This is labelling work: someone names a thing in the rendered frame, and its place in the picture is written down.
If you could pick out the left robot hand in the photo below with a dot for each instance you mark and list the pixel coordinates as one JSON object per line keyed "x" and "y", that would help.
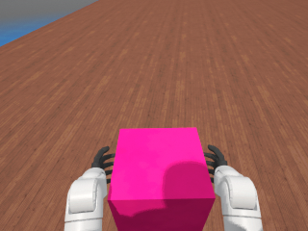
{"x": 99, "y": 160}

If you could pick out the right robot forearm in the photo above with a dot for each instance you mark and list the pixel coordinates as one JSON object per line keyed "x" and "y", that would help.
{"x": 239, "y": 200}

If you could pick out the right robot hand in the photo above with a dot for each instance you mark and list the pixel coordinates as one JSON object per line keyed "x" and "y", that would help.
{"x": 218, "y": 160}

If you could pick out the carton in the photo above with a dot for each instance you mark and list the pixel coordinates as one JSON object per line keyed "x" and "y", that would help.
{"x": 160, "y": 181}

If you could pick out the left robot forearm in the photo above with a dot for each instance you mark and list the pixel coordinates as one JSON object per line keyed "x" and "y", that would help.
{"x": 85, "y": 201}

